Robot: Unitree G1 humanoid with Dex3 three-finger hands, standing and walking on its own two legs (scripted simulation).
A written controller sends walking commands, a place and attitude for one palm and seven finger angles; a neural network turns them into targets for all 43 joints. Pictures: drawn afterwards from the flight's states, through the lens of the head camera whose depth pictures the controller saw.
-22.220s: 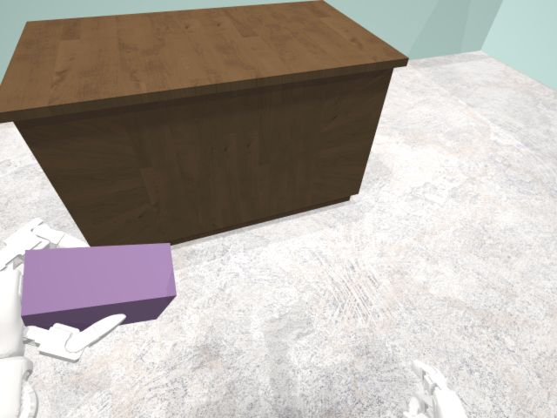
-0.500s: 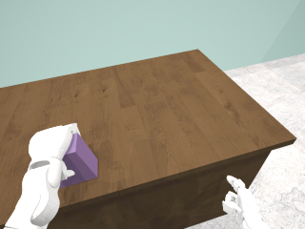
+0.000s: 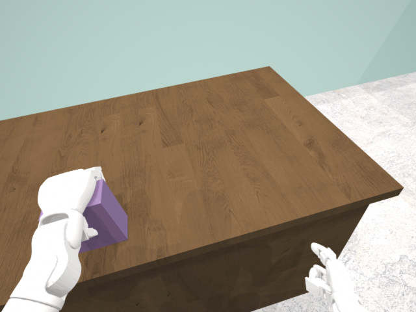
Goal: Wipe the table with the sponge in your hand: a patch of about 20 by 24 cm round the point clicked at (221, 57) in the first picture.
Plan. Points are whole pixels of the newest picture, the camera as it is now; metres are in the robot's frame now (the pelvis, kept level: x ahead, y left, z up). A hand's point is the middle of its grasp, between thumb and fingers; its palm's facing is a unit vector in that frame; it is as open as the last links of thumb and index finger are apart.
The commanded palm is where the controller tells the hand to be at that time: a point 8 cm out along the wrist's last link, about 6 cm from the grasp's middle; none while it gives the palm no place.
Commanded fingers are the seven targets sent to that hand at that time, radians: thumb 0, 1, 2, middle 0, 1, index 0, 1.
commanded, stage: wipe forward along the first lane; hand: left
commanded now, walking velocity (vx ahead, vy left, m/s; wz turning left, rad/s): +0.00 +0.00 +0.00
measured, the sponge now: (94, 224) +0.25 +0.29 +0.05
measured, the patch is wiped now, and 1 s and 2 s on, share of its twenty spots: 0.10 0.25 0.45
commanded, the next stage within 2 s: slide across to the middle lane in 1.40 s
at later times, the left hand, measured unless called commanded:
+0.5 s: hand (84, 188) +0.29 +0.31 +0.10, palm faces -0.01 -0.03 -1.00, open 9.9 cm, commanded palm +0.27 +0.31 +0.13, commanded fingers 0.00 0.10 1.30 -1.20 -1.60 -1.20 -1.60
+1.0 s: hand (84, 171) +0.34 +0.34 +0.10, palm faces -0.06 -0.01 -1.00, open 9.9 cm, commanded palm +0.33 +0.34 +0.13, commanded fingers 0.00 0.10 1.30 -1.20 -1.60 -1.20 -1.60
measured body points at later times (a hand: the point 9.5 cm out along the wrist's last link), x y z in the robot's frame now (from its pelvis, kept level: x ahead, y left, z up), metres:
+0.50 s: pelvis +0.00 +0.00 +0.00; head -0.01 -0.04 +0.45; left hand +0.29 +0.31 +0.15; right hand +0.21 -0.23 -0.11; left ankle +0.03 +0.14 -0.74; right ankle +0.00 -0.10 -0.74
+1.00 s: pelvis +0.00 +0.01 +0.00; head +0.00 -0.02 +0.45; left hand +0.34 +0.34 +0.15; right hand +0.18 -0.23 -0.12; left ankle +0.03 +0.14 -0.74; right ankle +0.00 -0.10 -0.74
